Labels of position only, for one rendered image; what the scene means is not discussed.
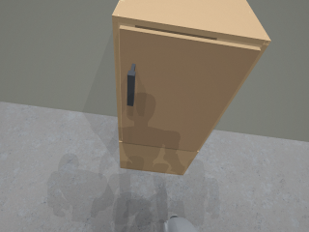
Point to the handle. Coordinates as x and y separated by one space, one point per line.
130 89

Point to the cupboard door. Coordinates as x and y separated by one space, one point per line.
182 84

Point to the robot right thigh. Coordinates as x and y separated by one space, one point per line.
178 224

